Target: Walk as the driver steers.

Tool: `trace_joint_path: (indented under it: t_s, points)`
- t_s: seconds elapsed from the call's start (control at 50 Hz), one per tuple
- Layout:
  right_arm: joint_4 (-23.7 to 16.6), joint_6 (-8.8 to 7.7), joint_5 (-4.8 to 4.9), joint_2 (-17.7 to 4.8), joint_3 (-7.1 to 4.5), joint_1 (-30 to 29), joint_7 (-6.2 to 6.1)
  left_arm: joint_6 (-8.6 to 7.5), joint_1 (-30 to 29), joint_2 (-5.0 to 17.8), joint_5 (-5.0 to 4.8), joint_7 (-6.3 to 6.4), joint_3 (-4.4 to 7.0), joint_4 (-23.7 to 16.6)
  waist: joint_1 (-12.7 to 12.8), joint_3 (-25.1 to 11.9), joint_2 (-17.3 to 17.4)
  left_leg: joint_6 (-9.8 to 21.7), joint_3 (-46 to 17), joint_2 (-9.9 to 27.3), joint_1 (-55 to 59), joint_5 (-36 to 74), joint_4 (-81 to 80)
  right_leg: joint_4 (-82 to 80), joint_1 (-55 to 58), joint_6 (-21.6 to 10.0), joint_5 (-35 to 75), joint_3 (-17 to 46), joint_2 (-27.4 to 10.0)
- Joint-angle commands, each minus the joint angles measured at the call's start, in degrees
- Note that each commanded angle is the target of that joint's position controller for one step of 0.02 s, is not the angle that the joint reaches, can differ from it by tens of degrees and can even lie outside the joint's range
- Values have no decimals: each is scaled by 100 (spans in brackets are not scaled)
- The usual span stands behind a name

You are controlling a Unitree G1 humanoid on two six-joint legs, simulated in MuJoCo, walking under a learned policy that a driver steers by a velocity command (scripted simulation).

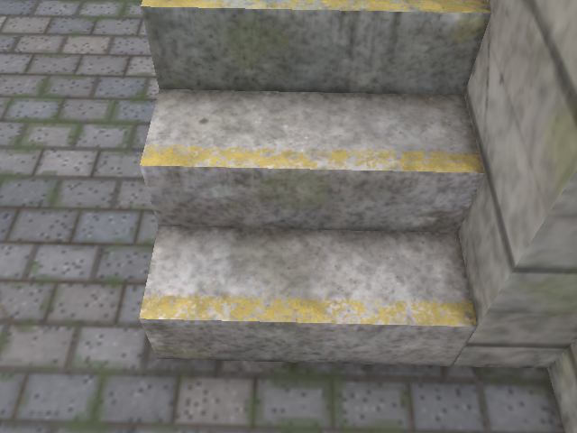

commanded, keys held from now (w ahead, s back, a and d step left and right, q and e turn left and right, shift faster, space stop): w+q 0.18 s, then w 0.42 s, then w+e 0.40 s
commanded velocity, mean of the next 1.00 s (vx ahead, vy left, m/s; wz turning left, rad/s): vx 0.50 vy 0.00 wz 0.10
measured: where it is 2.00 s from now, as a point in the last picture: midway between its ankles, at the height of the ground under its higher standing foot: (327, 295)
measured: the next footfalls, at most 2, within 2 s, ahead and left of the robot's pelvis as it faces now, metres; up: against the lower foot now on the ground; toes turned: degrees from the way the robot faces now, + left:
right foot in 0.44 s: +0.38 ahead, -0.09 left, +0.00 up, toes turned +10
left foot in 0.82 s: +0.43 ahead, +0.13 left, +0.00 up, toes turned +9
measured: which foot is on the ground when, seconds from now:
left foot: down 0.00-0.46, up 0.48-0.80, down 0.82-1.00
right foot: up 0.00-0.42, down 0.44-0.82, up 0.84-1.00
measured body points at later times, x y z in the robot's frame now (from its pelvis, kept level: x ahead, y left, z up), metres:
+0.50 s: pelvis +0.25 -0.01 +0.02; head +0.28 -0.01 +0.46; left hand +0.34 +0.25 -0.10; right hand +0.31 -0.27 -0.13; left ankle +0.11 +0.05 -0.67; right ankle +0.34 -0.09 -0.72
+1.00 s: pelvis +0.39 +0.05 +0.02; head +0.39 +0.06 +0.47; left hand +0.42 +0.29 -0.12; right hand +0.45 -0.20 -0.11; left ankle +0.39 +0.12 -0.72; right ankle +0.33 -0.07 -0.54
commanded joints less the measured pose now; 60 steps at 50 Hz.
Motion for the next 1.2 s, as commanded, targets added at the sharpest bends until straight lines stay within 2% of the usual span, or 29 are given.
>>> trace_joint_path:
  t_s: [0.02,0.04,0.08,0.12,0.16,0.22,0.32,0.38,0.42,0.44,0.46,0.48,0.5,0.56,0.64,0.7,0.72,0.8,0.82,0.84,0.86,0.88,0.9,0.96,1.06,1.08,1.1,1.14,1.2]
  points:
    - [191,115,155,-1314,-406,1563,-181,-274,-653,798,-97,-99,117,-957,-581,-1234,358,1330,-3450,2188,3648,668,-1664,2476,-3521,-122,669,1115,-33]
    - [155,100,171,-1008,-334,1284,-187,-279,-575,725,-101,-67,103,-885,-300,-738,-107,1101,-2947,1997,2789,1710,-1758,1866,-3105,-87,835,1046,-220]
    - [151,35,235,-734,-209,1096,-195,-58,-579,678,150,-42,98,-942,10,-495,-167,905,-2360,1608,1951,2668,-1833,1265,-2494,82,697,1036,-275]
    - [229,-43,303,-882,-222,1237,-161,138,-537,594,257,-98,96,-1056,172,-514,55,748,-2079,1342,1714,2881,-1849,729,-2334,200,671,947,-208]
    - [261,-139,211,-1108,-274,1323,-143,250,-735,498,234,-146,65,-1062,135,-439,247,695,-2121,1267,1456,2356,-2055,244,-2335,304,954,840,-196]
    - [385,-132,248,-1106,-269,1587,-162,237,-1547,528,157,-124,4,-1240,-119,-224,424,347,-2057,1085,1560,1803,-2216,-813,-2520,396,1742,802,-165]
    - [696,-172,205,-1158,-252,1963,-197,118,-2358,509,41,-54,-121,-1426,-496,-111,602,65,-1812,948,2160,2613,-1977,-2346,-2083,380,2389,618,44]
    - [732,-201,147,-986,-177,1857,-220,28,-1584,610,24,11,-105,-1179,-214,-482,679,199,-1857,1101,2314,3905,-1187,-2321,-1189,57,1895,635,253]
    - [705,-259,202,-1131,-184,1593,-262,-87,-660,782,118,85,-30,-855,340,-659,446,54,-1838,848,2282,4449,-111,-3274,-256,-130,1910,597,447]
    - [563,-274,251,-943,-111,1498,-257,-180,-57,962,207,125,26,-739,574,-1012,94,-94,-1777,587,1773,3831,936,-3503,623,-323,2319,1244,-179]
    - [467,-298,386,-411,36,1954,-260,-196,492,1587,320,151,168,-704,473,-1476,-1142,-381,-1285,-120,501,1379,2717,-3597,1762,-1061,3758,2984,-1613]
    - [680,-220,227,-541,24,2366,-299,-72,365,1431,191,82,227,-488,172,-1602,-1540,-430,-1110,-372,-343,-2074,3505,-3909,1672,-1577,3391,3915,-2080]
    - [749,-147,30,-722,13,2099,-290,-43,-154,881,127,0,119,-667,64,-1080,-646,-411,-1378,16,-529,-1887,3800,-4008,1037,-1538,2074,3476,-1821]
    - [492,-60,-49,-509,60,1419,-182,-78,-369,311,4,51,-52,-581,-20,-92,-355,-647,-1191,408,-755,-938,3244,-4597,-45,-1182,1728,2366,-1180]
    - [336,4,-24,-49,223,1289,-101,-210,-126,455,-92,50,-89,-366,-234,-331,-350,-964,-527,444,-36,-418,2001,-4347,-442,-1184,4079,1559,-838]
    - [182,-4,116,31,315,908,-173,-214,-189,681,-66,22,-78,-501,-119,-307,-836,-940,-239,213,762,-271,764,-4204,-734,-1014,4887,1443,-649]
    - [293,16,137,158,353,1346,-207,-185,55,616,-39,35,-62,-385,-168,-525,-1134,-897,-199,153,1238,-150,744,-4098,-771,-1087,4839,1432,-666]
    - [295,-152,131,-26,274,1796,-322,-46,-196,524,-154,4,-41,-602,-512,-436,-256,-815,-168,235,2110,511,-908,-2830,-935,-915,4055,1638,-414]
    - [362,-214,71,-255,192,2123,-346,-8,-166,477,-201,-22,-7,-673,-587,-495,57,-816,-524,624,2601,660,-1188,-1933,-1314,-764,3119,1538,-130]
    - [398,-232,-48,-822,71,2522,-353,51,80,62,-178,-14,-67,-838,-491,-764,1363,-611,-2044,2073,3422,2227,-1458,-391,-2452,-498,294,1091,491]
    - [324,-89,18,-1187,-109,2445,-353,209,600,3,-182,75,-62,-811,-351,-1200,1866,182,-2864,2897,3002,722,-1828,1497,-2678,-433,-903,719,510]
    - [139,-2,113,-944,-132,2016,-320,336,620,201,44,102,7,-641,-294,-803,1057,556,-3232,2804,2207,-2055,-2311,2965,-2987,-388,-501,847,180]
    - [31,-16,190,-702,-60,1429,-303,367,22,349,194,27,81,-819,-88,-20,497,363,-2818,2495,1563,-2535,-2517,3188,-3444,-329,-86,1035,8]
    - [155,-169,78,-376,27,1442,-359,474,-27,182,131,10,174,-829,115,144,193,130,-1529,2037,1116,-722,-2324,3982,-3419,-155,669,933,95]
    - [350,-335,9,-498,5,2117,-376,612,-919,49,133,14,204,-1316,-81,-239,419,165,-969,2178,1986,591,-1895,4681,-4350,-48,947,944,210]
    - [454,-375,-4,-523,24,2389,-370,647,-1342,-69,58,80,181,-1541,-213,65,552,227,-1116,2485,2198,619,-1942,5268,-5189,-111,636,1017,275]
    - [470,-365,15,-608,23,2491,-383,684,-1654,-51,186,166,124,-1800,-221,100,477,198,-1176,2629,2455,649,-1954,5394,-5629,-189,489,1244,223]
    - [677,-393,10,-735,-29,2952,-424,821,-2036,-332,232,349,67,-2128,-337,-53,791,383,-1328,2937,2898,381,-2188,6937,-6565,-353,-144,1079,338]
    - [812,-408,67,-677,40,3026,-420,888,-2836,-285,231,344,-11,-2687,-347,93,362,38,-1021,2957,3386,-1373,-2546,7361,-7574,-441,-887,1369,138]
Velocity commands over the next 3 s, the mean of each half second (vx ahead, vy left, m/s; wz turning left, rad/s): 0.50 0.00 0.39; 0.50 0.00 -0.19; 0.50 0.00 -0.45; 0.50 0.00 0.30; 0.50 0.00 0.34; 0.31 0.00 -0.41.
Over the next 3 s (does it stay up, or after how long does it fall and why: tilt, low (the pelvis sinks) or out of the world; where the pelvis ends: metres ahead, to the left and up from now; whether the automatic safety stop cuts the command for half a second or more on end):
stays up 1.11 0.12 0.56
